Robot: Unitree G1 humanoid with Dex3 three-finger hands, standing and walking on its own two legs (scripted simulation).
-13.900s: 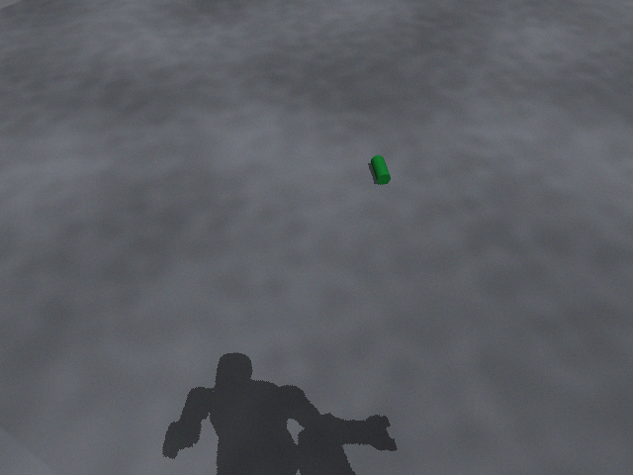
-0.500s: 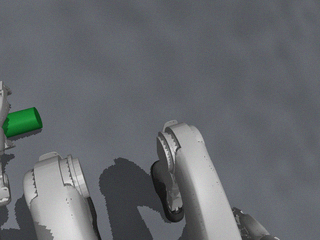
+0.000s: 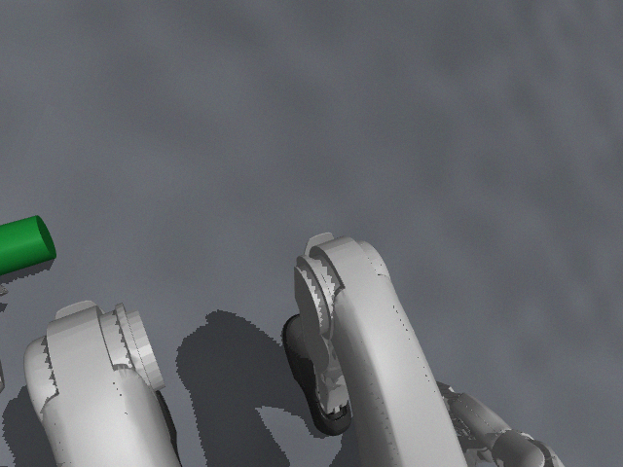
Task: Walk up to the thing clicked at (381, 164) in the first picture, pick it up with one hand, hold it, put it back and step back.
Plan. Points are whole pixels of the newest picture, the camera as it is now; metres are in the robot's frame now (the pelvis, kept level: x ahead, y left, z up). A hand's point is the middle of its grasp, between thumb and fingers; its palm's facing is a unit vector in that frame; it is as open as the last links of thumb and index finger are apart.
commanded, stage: close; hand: left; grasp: from above
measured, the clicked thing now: out of the picture +0.41 +0.30 -0.26
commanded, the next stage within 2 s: settle in 2.00 s
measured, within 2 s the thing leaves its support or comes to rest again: neither
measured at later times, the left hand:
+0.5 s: hand out of the picture +0.40 +0.30 -0.24, palm faces -0.42 -0.15 -0.89, open 12.4 cm
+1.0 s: hand out of the picture +0.40 +0.30 -0.24, palm faces -0.43 -0.16 -0.89, open 10.6 cm
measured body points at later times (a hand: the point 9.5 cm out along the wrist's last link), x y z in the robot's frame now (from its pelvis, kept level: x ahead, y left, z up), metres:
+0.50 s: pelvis +0.00 +0.01 +0.00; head +0.24 +0.12 +0.36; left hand +0.42 +0.30 -0.19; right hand +0.06 -0.26 -0.07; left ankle +0.06 +0.13 -0.26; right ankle +0.10 -0.13 -0.26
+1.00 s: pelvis -0.01 +0.01 +0.00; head +0.24 +0.13 +0.36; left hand +0.42 +0.31 -0.19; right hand +0.06 -0.25 -0.06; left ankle +0.06 +0.13 -0.26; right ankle +0.10 -0.13 -0.26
